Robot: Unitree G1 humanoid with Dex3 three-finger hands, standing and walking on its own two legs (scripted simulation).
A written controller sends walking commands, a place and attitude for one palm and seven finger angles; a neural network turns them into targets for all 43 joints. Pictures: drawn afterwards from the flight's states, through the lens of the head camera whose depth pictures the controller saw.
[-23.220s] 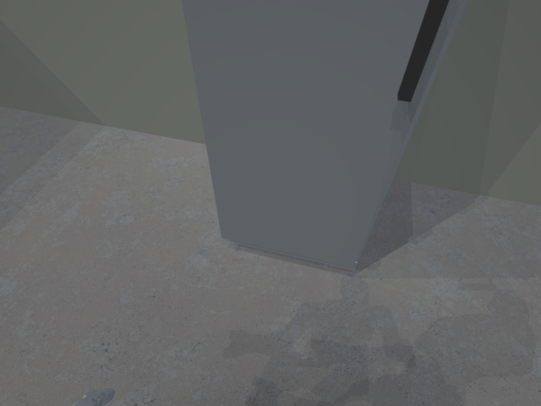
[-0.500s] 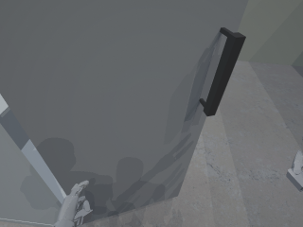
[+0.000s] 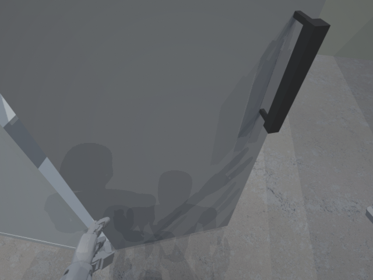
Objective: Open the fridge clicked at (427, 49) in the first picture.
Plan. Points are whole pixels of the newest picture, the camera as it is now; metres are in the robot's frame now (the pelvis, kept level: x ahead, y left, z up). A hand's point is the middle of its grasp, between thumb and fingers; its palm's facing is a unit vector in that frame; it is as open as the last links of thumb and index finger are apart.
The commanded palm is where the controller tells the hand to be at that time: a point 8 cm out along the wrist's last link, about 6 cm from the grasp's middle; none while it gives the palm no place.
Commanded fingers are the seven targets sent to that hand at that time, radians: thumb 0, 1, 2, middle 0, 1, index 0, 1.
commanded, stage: step back with the hand held close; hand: right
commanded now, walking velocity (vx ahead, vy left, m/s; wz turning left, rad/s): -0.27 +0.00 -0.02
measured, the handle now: (283, 79) +0.44 -0.18 +0.22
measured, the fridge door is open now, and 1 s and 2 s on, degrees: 68 68 68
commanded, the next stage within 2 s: stop stepping back and stand still in 1.04 s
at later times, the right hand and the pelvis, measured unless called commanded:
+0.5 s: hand out of the picture +0.12 -0.29 +0.16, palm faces +0.47 +0.75 -0.46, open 7.4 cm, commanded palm +0.05 -0.32 +0.18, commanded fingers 0.00 -0.90 -0.90 0.20 0.30 0.20 0.30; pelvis -0.07 -0.01 -0.01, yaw -3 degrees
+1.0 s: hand out of the picture +0.06 -0.30 +0.17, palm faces +0.47 +0.77 -0.42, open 7.4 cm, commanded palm -0.01 -0.33 +0.18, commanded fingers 0.00 -0.90 -0.90 0.20 0.30 0.20 0.30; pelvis -0.13 -0.03 -0.01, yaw -3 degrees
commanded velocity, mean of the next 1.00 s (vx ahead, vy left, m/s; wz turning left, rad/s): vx -0.33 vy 0.00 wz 0.03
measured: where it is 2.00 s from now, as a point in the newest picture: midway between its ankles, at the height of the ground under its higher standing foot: outside the picture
